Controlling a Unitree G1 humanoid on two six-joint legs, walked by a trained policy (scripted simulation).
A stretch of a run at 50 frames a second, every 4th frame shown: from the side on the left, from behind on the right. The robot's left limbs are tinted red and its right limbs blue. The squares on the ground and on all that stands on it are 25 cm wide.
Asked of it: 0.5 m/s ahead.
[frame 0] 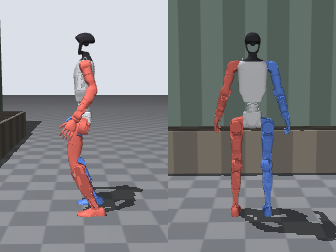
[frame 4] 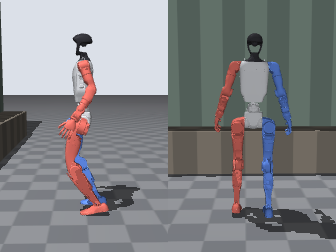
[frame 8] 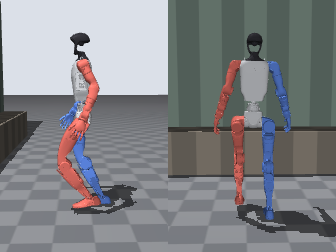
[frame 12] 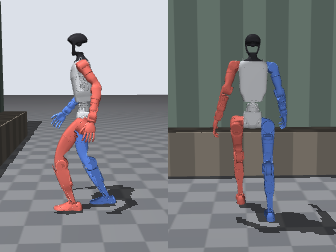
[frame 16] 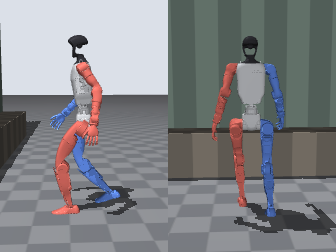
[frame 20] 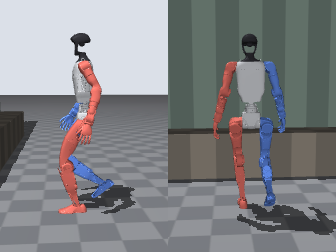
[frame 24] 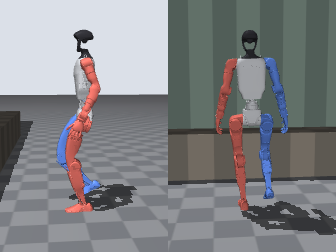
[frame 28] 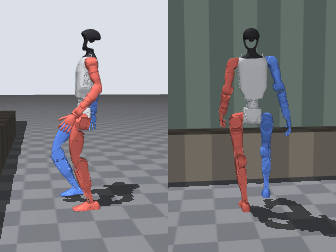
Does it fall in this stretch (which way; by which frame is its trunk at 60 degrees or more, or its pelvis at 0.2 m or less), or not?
no
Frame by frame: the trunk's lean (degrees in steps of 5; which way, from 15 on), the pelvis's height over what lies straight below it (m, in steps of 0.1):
0: 0, 0.8
4: 0, 0.8
8: 0, 0.8
12: 5, 0.8
16: 5, 0.7
20: 5, 0.8
24: 0, 0.8
28: 10, 0.8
